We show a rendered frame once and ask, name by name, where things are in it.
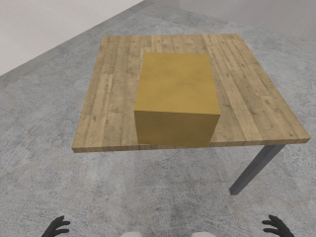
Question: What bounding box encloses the right robot hand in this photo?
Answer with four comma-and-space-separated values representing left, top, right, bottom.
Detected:
262, 215, 294, 237

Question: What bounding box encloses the table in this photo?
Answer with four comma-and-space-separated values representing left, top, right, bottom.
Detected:
71, 34, 311, 196

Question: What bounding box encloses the carton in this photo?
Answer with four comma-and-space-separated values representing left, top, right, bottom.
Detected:
133, 51, 221, 148

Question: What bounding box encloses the left robot hand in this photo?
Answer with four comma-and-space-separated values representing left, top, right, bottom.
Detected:
41, 215, 71, 237

